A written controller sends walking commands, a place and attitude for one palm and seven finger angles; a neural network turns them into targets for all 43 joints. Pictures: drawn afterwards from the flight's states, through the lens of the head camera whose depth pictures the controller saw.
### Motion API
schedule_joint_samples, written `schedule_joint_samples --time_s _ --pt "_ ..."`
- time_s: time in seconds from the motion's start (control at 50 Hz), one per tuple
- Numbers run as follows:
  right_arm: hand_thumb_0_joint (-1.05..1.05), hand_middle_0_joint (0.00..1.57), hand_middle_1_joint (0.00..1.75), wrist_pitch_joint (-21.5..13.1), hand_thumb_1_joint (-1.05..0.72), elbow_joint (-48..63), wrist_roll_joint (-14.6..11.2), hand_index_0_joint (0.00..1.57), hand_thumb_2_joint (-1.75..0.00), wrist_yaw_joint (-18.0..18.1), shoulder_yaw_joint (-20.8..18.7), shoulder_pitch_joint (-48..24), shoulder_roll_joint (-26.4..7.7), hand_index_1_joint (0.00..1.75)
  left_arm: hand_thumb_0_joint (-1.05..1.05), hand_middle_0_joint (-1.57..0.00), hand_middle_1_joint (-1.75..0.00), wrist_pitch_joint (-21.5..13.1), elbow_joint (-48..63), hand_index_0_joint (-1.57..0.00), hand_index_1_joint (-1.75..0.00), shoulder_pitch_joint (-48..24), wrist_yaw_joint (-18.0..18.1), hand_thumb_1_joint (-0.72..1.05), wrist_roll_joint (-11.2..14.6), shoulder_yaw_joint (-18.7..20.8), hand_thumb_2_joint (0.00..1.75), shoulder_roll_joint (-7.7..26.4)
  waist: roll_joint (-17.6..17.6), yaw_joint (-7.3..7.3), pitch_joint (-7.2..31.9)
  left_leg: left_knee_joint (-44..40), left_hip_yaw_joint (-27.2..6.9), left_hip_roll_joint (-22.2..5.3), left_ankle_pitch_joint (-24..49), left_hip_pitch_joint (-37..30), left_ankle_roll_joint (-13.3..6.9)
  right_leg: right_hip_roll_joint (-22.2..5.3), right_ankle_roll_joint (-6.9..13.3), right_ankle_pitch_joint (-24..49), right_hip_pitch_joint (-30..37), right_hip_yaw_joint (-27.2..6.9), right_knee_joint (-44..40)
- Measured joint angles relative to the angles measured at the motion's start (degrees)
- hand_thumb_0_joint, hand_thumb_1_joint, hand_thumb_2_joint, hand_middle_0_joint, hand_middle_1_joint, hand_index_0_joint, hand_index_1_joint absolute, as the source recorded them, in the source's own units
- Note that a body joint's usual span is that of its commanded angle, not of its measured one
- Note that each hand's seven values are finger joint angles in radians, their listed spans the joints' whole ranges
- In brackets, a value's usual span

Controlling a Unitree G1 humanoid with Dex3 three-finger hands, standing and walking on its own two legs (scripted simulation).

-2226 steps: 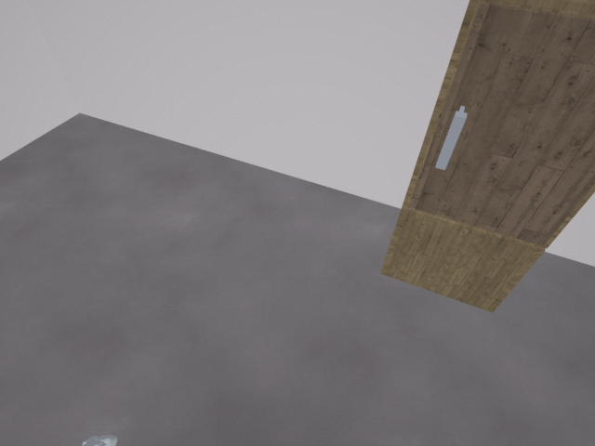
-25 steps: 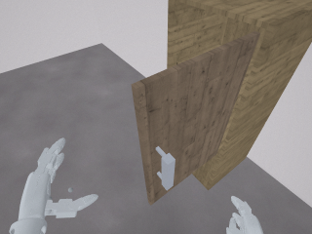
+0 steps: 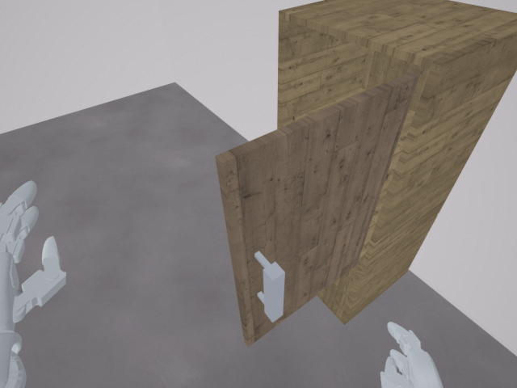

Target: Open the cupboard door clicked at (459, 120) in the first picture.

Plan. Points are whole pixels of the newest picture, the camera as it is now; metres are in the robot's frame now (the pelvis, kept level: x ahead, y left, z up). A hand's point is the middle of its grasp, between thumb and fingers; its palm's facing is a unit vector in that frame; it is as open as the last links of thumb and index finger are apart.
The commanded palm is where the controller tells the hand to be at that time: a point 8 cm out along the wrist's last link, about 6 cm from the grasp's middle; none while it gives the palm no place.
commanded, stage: draw the hand back to the body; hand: left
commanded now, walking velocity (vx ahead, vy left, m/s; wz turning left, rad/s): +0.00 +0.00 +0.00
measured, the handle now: (267, 286) +0.32 +0.04 -0.06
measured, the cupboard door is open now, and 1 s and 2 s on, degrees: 90 90 90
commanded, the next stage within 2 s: step back with the hand held close in 0.24 s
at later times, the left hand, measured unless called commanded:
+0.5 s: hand (59, 279) +0.18 +0.26 +0.16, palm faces +0.46 -0.77 -0.45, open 7.4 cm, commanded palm +0.12 +0.29 +0.17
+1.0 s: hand (14, 336) +0.12 +0.28 +0.15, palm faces +0.43 -0.75 -0.50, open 7.4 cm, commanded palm +0.06 +0.31 +0.17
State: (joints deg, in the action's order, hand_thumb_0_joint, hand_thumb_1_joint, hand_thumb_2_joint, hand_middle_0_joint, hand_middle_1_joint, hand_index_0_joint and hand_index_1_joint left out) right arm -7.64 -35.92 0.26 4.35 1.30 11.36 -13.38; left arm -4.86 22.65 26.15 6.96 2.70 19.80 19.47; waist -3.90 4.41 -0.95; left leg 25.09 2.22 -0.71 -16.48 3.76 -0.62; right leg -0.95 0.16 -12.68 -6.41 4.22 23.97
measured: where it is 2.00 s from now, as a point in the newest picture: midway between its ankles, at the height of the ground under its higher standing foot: outside the picture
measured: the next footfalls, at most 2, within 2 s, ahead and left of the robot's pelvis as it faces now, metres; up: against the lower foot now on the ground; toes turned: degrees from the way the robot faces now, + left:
none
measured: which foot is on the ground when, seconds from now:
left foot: down 0.00-1.00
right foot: down 0.00-1.00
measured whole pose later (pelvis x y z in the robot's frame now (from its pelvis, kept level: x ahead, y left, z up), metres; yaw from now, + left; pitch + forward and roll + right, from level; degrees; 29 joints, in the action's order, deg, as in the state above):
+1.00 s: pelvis -0.08 +0.01 -0.02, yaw +0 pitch -2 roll -1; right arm -4.7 -31.8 0.3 5.1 0.5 11.7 -12.6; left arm -11.2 29.3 31.0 8.6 -0.1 24.5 23.2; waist 0.4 0.9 -3.2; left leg 34.9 2.8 0.0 -13.7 19.9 -2.5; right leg -1.9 -0.6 -7.9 -21.0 3.2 30.5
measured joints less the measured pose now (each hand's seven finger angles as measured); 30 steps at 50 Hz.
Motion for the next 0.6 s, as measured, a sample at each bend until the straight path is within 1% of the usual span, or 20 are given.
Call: schedule_joint_samples --time_s 0.08,0.14,0.26,0.4,0.44,0.5,0.54,0.6 --pt "0.01 0.20 0.30 0.3 -0.90 -0.4 0.1 0.20 -0.90 0.0 -0.2 0.1 0.1 0.30 0.01 -0.20 -0.30 0.4 -0.6 -0.21 -0.30 0.5 -0.4 0.85 -0.1 -1.4 0.88 -0.8 0.2 0.00 -0.4 -0.6 0.1 -0.2 0.5 -0.4 0.2 0.3 0.3 0.5 0.4 -0.1 -0.6" --pt "0.01 0.20 0.30 0.0 -0.90 -0.7 0.2 0.20 -0.90 0.3 -0.2 0.3 0.2 0.30 0.01 -0.21 -0.30 0.5 -0.6 -0.21 -0.30 0.8 -0.5 0.87 -0.3 -2.1 0.89 -0.9 0.3 -0.03 -0.7 -0.8 0.1 -0.4 0.7 -0.8 0.4 0.5 0.4 0.8 0.8 -0.1 -0.9" --pt "0.01 0.20 0.30 -0.6 -0.90 -1.5 0.1 0.20 -0.90 0.5 -0.3 0.5 0.5 0.30 0.01 -0.21 -0.30 -0.1 -0.6 -0.21 -0.30 1.0 -0.3 0.88 -0.3 -1.6 0.90 -0.3 0.2 -0.12 -1.0 -1.1 0.1 -0.7 1.0 -1.4 0.6 0.8 0.7 1.2 1.4 0.0 -1.4" --pt "0.01 0.20 0.30 -0.7 -0.90 -1.7 0.0 0.20 -0.90 0.4 -0.2 0.3 0.6 0.30 0.01 -0.21 -0.30 -0.9 -1.7 -0.21 -0.30 -0.6 -0.4 0.89 -0.6 -1.0 0.90 -0.2 0.0 -0.15 -1.4 -1.3 0.0 -0.9 1.6 -1.1 0.7 1.0 0.8 1.9 1.4 0.1 -2.0" --pt "0.01 0.20 0.30 0.2 -0.90 -0.9 0.1 0.20 -0.90 0.3 0.1 -0.1 0.4 0.30 0.01 -0.21 -0.30 -2.6 -2.5 -0.21 -0.30 -1.5 -0.4 0.89 -0.9 0.6 0.90 0.4 -0.1 -0.97 -1.1 -0.3 -0.5 -1.1 1.6 1.0 0.7 1.1 0.8 2.4 0.1 0.6 -2.4" --pt "0.01 0.20 0.30 1.8 -0.90 0.2 0.3 0.20 -0.90 -0.1 0.1 -1.1 0.2 0.30 0.01 -0.21 -0.30 -3.9 -1.9 -0.21 -0.30 0.0 -0.3 0.89 -0.9 2.4 0.90 1.1 0.2 -2.36 -0.8 0.4 -0.4 -1.2 1.9 3.8 0.6 1.3 0.8 3.4 -2.4 0.4 -2.7" --pt "0.01 0.20 0.30 2.7 -0.90 1.0 0.3 0.20 -0.90 0.0 -0.3 -1.4 -0.1 0.30 0.01 -0.21 -0.30 -4.1 -0.8 -0.21 -0.30 1.7 -0.3 0.89 -0.8 2.3 0.90 1.3 0.5 -3.01 -1.0 0.4 0.0 -0.9 2.3 5.1 0.4 1.0 0.6 3.8 -3.9 0.1 -2.4" --pt "0.01 0.20 0.30 3.8 -0.90 1.8 0.2 0.20 -0.90 0.3 -1.1 -1.5 -0.6 0.30 0.01 -0.21 -0.30 -3.9 1.1 -0.21 -0.30 4.3 -0.3 0.89 -0.9 1.5 0.90 1.9 1.1 -3.55 -1.4 0.4 0.6 -0.4 2.8 6.5 0.0 0.4 0.2 4.0 -5.9 -0.5 -1.4"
